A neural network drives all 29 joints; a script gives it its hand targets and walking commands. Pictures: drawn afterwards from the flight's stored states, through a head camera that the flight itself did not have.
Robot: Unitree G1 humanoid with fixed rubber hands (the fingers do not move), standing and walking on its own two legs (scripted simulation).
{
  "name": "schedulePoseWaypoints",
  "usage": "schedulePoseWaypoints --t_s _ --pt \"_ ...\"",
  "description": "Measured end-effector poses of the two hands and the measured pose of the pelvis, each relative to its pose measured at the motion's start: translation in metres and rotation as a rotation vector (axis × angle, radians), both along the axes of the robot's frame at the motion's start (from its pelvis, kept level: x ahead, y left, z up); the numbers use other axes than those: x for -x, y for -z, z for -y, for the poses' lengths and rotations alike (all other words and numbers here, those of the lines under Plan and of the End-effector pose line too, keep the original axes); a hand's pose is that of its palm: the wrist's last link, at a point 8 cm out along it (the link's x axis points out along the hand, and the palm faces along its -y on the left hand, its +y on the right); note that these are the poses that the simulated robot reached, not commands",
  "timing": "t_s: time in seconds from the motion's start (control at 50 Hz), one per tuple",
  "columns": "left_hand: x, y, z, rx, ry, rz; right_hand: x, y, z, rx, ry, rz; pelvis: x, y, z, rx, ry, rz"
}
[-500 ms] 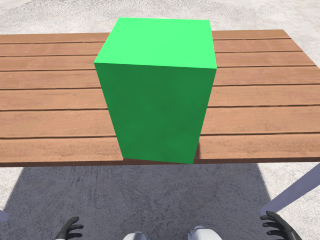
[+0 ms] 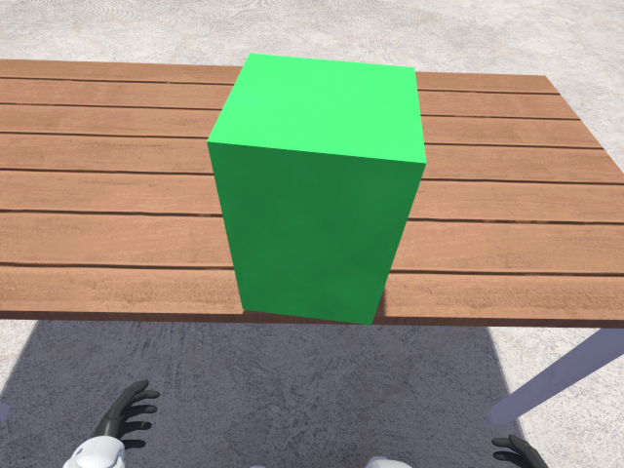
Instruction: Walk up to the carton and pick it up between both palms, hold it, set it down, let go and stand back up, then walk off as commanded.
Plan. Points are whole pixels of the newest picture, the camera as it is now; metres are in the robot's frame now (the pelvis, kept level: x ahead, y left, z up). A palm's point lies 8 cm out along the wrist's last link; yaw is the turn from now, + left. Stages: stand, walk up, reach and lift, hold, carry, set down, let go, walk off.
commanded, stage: reach and lift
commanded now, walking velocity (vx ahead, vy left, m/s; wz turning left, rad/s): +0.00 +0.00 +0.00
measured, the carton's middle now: (317, 204) +0.42 +0.02 +0.13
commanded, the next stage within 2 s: none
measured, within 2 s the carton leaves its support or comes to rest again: neither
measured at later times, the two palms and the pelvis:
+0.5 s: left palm (105, 416) +0.20 +0.25 +0.01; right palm (528, 463) +0.15 -0.20 +0.01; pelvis -0.01 +0.01 +0.02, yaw +1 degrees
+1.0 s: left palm (103, 383) +0.22 +0.24 +0.06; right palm (523, 402) +0.19 -0.18 +0.08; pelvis +0.00 +0.01 +0.03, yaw +0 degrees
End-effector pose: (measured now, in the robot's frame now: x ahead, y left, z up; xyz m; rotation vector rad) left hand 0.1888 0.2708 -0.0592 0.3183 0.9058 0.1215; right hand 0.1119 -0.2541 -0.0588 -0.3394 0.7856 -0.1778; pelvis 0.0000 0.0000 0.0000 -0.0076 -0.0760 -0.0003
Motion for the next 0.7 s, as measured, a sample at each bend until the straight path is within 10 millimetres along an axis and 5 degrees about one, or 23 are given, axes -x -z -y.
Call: schedulePoseWaypoints --t_s 0.3,0.52,0.7 --pt "-0.002 -0.029 0.021 0.101 0.021 0.152 -0.020 -0.042 -0.015 -0.043 0.012 0.123 0.007 -0.016 -0.004 0.020 0.011 0.005" --pt "-0.014 -0.068 0.015 0.157 0.012 0.276 -0.038 -0.076 -0.052 -0.132 0.060 0.225 0.009 -0.021 -0.014 -0.008 -0.017 0.001" --pt "-0.018 -0.077 0.023 0.184 0.039 0.338 -0.046 -0.098 -0.050 -0.133 0.064 0.285 0.007 -0.024 -0.010 0.013 0.001 -0.002"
